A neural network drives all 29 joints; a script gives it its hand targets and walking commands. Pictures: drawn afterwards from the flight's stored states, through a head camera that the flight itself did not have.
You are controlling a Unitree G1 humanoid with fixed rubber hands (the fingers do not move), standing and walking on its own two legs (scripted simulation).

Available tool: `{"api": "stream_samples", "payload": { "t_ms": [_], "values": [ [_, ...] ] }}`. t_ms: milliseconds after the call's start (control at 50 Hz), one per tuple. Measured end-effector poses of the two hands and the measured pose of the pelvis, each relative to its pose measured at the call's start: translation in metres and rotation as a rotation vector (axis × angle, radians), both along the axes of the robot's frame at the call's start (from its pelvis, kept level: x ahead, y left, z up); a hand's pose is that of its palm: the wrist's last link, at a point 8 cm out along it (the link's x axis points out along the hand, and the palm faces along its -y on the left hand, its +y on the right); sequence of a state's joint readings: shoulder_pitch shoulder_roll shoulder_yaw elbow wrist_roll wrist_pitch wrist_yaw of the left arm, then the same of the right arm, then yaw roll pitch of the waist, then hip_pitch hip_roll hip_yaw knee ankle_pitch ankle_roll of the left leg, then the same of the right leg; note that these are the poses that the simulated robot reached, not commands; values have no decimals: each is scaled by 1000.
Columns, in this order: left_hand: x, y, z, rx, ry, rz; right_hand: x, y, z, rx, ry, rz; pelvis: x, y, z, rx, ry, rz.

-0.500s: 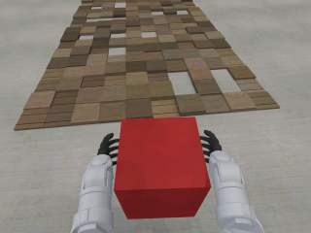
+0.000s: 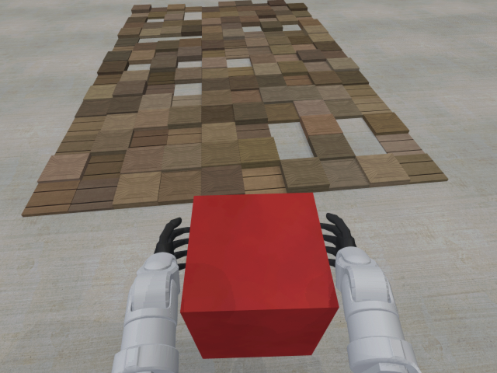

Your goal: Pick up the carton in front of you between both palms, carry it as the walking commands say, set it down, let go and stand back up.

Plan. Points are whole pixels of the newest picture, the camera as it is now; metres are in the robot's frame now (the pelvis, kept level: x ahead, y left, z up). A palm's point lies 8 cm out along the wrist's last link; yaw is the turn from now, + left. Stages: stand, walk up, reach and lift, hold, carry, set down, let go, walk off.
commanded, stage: reach and lift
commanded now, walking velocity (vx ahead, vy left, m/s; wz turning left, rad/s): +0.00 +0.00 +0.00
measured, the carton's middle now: (255, 279) +0.29 +0.00 -0.04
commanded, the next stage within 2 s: hold in 0.20 s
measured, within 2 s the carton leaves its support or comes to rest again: neither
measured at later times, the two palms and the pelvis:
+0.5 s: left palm (162, 260) +0.28 +0.15 +0.05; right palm (349, 254) +0.28 -0.15 +0.05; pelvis -0.01 +0.00 +0.00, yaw +0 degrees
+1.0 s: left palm (172, 229) +0.32 +0.14 +0.07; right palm (352, 227) +0.32 -0.16 +0.07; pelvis +0.03 -0.01 -0.02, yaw +0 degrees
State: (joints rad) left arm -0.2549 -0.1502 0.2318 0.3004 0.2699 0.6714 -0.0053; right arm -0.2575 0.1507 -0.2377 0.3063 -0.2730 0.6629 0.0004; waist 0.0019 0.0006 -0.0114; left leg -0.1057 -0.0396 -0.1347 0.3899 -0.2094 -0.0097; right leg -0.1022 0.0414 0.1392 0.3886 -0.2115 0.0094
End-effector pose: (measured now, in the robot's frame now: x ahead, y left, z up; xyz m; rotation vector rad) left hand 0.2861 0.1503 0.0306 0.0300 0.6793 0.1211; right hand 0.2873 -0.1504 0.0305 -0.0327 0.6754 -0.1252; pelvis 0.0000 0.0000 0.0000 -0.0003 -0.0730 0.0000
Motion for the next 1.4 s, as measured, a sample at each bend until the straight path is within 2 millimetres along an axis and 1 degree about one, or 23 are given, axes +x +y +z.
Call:
{"api": "stream_samples", "payload": {
  "t_ms": [220, 380, 600, 720, 760, 820, 880, 920, 980, 1040, 1100, 1180, 1240, 1320, 1360, 1400],
  "values": [
    [-3, 0, 5, 0, -5, 2, -2, 0, 6, 0, -5, 2, 0, 0, 1, 0, -14, 2],
    [-7, 0, 21, -4, -36, 4, -6, 0, 21, 3, -35, -3, -3, 0, 2, 0, -37, 2],
    [-11, 0, 19, -12, -14, 9, -11, 0, 19, 12, -14, -8, -12, 0, 0, 0, -51, 1],
    [-10, 0, 20, -15, -20, 12, -10, 0, 20, 16, -19, -12, -13, 0, 0, 0, -50, 1],
    [-8, 0, 20, -14, -24, 11, -9, 0, 20, 15, -24, -11, -13, 0, -2, 0, -23, -1],
    [-4, 0, 22, -13, -35, 9, -4, 0, 22, 14, -34, -12, -7, 0, -3, 1, 23, -4],
    [5, -2, 28, -16, -61, 13, 4, -2, 28, 23, -61, -20, 1, -1, -6, 3, 61, -10],
    [14, -5, 33, -20, -80, 14, 12, -5, 32, 29, -79, -27, 9, -4, -10, 3, 79, -13],
    [29, -11, 39, -20, -81, 14, 26, -11, 36, 32, -80, -33, 27, -9, -15, 0, 103, -10],
    [46, -15, 41, -25, -52, 26, 45, -15, 39, 23, -52, -19, 48, -11, -16, -4, 129, 20],
    [63, -11, 40, -31, -20, 46, 69, -10, 42, 33, -20, -11, 72, -8, -16, 15, 147, 14],
    [94, -6, 40, -37, 4, 48, 97, -5, 40, 74, 5, -49, 106, -6, -17, 21, 171, -28],
    [121, -14, 42, -59, 30, 49, 115, -13, 36, 77, 30, -74, 134, -10, -13, -4, 181, -34],
    [162, -30, 40, -52, 14, 31, 152, -29, 33, 89, 14, -94, 176, -21, -20, -25, 165, 14],
    [180, -30, 41, -55, 29, 44, 175, -30, 37, 84, 29, -81, 198, -26, -16, -12, 169, 31],
    [198, -27, 44, -60, 42, 68, 201, -26, 44, 80, 43, -59, 219, -28, -9, 2, 176, 35]
  ]
}}
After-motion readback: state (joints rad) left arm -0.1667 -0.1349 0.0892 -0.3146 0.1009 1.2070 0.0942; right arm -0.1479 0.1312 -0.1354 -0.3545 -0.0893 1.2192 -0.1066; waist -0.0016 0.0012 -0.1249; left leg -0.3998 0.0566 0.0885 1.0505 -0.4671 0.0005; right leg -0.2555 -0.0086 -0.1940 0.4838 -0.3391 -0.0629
